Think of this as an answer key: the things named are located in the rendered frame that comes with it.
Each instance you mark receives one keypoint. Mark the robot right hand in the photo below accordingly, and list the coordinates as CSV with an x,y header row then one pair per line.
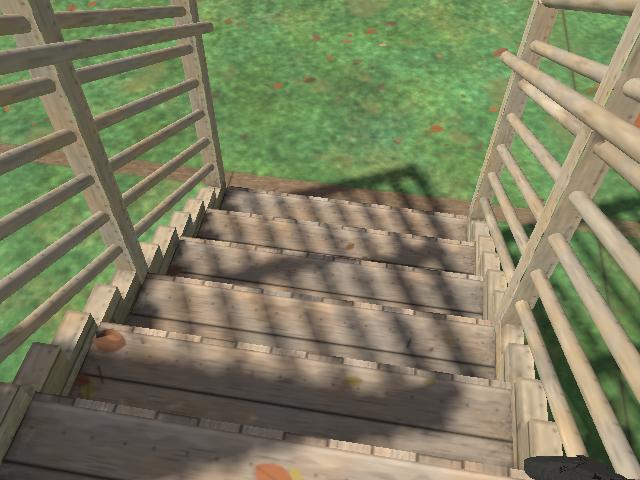
x,y
568,468

